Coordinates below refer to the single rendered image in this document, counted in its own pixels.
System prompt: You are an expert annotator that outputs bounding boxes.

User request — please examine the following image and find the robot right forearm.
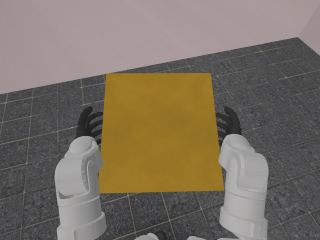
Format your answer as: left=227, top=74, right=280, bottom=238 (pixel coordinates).
left=218, top=134, right=269, bottom=240

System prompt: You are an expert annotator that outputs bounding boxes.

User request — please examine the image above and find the right robot hand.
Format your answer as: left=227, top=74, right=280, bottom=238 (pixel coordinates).
left=215, top=106, right=242, bottom=146

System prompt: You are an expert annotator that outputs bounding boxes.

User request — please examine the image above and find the robot left forearm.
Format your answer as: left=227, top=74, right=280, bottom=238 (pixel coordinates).
left=54, top=136, right=107, bottom=240

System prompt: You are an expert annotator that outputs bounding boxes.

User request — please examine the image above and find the carton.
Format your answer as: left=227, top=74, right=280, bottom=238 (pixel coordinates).
left=98, top=73, right=224, bottom=194

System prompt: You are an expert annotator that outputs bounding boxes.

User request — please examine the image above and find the left robot foot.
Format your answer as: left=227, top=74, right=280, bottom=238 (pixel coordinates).
left=155, top=230, right=167, bottom=240

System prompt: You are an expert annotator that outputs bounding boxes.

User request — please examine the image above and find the left robot hand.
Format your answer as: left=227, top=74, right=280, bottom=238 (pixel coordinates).
left=76, top=106, right=103, bottom=145

